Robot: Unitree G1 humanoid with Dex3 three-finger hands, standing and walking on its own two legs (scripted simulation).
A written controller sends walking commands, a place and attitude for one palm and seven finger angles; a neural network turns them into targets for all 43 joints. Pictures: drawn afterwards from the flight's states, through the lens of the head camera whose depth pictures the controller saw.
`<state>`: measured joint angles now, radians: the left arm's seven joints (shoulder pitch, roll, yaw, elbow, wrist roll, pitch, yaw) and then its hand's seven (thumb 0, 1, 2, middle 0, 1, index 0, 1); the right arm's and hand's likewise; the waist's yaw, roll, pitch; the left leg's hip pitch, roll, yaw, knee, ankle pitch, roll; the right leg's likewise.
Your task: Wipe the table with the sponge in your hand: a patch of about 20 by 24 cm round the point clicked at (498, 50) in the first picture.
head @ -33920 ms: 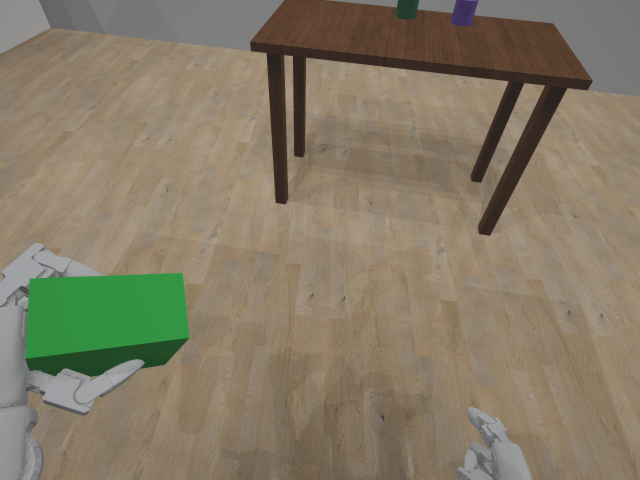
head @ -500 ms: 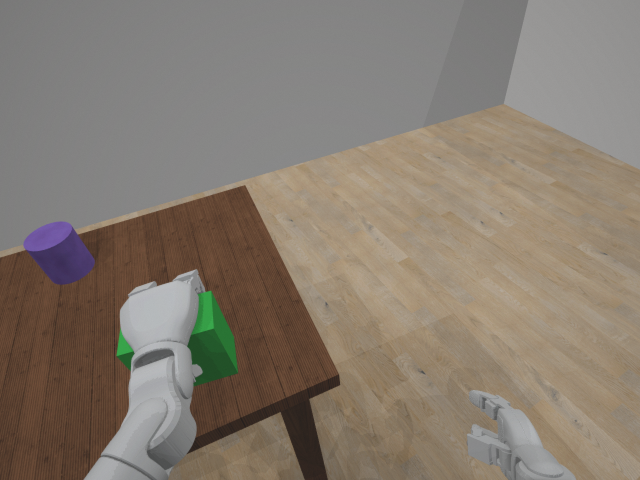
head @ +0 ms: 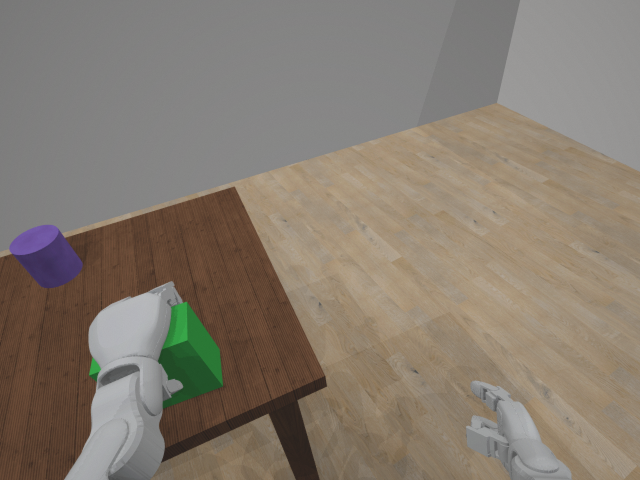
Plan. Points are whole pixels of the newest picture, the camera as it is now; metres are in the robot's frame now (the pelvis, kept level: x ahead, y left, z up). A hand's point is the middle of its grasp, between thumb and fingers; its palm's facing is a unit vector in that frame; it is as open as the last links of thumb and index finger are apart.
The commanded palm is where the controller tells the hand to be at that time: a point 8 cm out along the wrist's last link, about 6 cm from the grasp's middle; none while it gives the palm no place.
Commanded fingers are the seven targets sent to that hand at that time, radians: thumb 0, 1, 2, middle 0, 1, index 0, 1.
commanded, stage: slide back across to the middle lane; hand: left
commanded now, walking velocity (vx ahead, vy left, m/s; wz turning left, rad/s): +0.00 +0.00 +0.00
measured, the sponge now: (169, 367) +0.25 +0.24 +0.02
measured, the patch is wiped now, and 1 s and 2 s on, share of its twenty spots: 1.00 1.00 1.00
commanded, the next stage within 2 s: wipe forward along the middle lane in 0.30 s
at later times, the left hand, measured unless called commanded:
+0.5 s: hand (101, 377) +0.21 +0.30 +0.07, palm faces +0.03 -0.12 -0.99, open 10.4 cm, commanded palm +0.19 +0.31 +0.11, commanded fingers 0.00 0.10 1.30 -1.20 -1.60 -1.20 -1.60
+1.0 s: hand (103, 346) +0.25 +0.32 +0.06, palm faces -0.05 -0.05 -1.00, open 10.4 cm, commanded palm +0.24 +0.33 +0.09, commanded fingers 0.00 0.10 1.30 -1.20 -1.60 -1.20 -1.60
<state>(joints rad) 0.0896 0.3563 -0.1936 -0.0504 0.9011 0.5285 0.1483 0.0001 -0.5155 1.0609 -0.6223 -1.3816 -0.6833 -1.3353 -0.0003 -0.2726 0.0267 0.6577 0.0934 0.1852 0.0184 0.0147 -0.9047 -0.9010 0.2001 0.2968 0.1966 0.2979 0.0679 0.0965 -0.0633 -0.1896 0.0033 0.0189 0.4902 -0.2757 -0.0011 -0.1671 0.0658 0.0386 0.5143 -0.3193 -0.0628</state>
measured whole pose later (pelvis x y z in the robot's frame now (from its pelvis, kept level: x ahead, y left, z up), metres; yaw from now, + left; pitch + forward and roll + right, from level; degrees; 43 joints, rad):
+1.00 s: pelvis -0.02 +0.01 +0.00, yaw +3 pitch +2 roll +0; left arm -0.16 0.47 -0.06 0.32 0.93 0.29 0.06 0.00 -0.57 1.06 -0.71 -1.30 -0.76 -1.26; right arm 0.11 -0.29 0.01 0.69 0.08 0.14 -0.05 0.01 -0.90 -0.90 0.20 0.30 0.20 0.30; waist 0.07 0.09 -0.07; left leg -0.33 -0.01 -0.03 0.55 -0.25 0.01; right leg -0.28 0.05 -0.01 0.54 -0.29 -0.05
